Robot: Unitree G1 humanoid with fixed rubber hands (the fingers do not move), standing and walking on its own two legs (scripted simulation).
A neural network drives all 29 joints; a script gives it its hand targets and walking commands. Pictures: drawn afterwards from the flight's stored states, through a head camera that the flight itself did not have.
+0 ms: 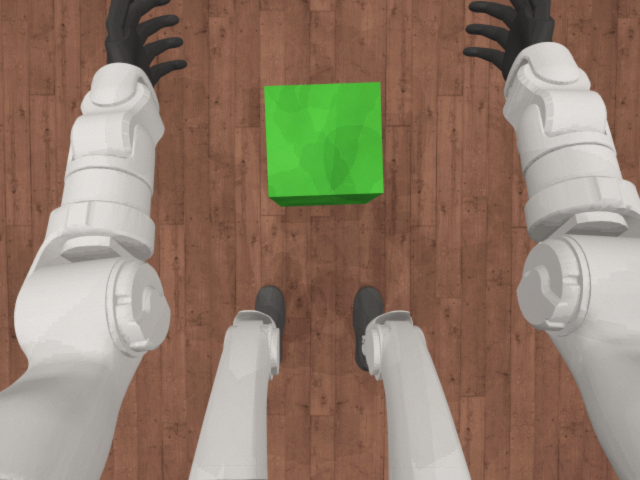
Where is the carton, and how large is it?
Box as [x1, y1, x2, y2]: [264, 82, 383, 206]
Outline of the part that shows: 379,82 264,86 268,196 281,206 365,203 383,192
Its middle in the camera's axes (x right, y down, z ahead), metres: +0.01 -0.19 +0.82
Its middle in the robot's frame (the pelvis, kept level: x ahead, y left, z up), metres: +0.54 +0.00 -0.52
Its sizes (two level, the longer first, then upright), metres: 0.210 0.200 0.250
